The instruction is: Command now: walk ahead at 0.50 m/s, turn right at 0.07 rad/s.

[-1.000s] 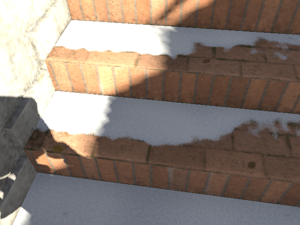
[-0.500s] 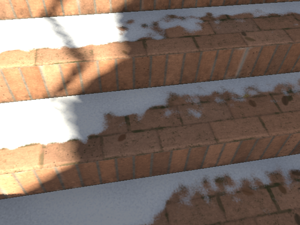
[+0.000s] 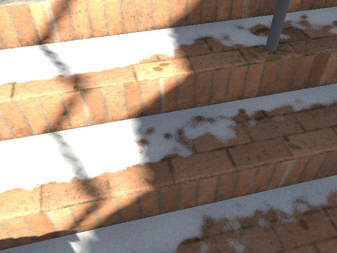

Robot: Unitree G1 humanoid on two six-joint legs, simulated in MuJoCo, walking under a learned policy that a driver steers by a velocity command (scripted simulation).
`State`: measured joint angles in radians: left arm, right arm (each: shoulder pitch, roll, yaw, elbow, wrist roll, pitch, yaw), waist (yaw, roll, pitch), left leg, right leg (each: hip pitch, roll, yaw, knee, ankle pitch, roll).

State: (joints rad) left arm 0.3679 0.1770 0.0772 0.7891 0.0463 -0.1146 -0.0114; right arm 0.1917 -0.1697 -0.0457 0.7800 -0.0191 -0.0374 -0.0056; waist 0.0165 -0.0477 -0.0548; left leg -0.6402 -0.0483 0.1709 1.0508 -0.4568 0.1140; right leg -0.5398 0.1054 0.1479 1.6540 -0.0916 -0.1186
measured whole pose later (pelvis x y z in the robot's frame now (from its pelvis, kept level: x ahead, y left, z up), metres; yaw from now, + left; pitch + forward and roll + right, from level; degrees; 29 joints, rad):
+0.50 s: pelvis +0.31 -0.03 +0.16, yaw +11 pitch +3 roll -2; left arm 0.09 0.15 0.03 0.67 0.02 -0.06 0.01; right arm 0.38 -0.18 -0.10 0.81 -0.03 -0.11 0.02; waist -0.03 0.02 -0.02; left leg -0.50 -0.05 -0.11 1.57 -0.08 0.10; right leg -0.71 -0.04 -0.19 1.11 -0.45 -0.08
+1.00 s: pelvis +0.59 +0.10 +0.29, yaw +26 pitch +2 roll +2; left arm 0.38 0.19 0.06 0.84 0.01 -0.12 -0.03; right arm 0.08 -0.18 -0.05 0.65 -0.01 0.04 0.00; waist 0.02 0.01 0.03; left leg -0.84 -0.11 0.18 1.21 -0.43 0.18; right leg -0.29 -0.12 -0.02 1.29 -0.10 0.00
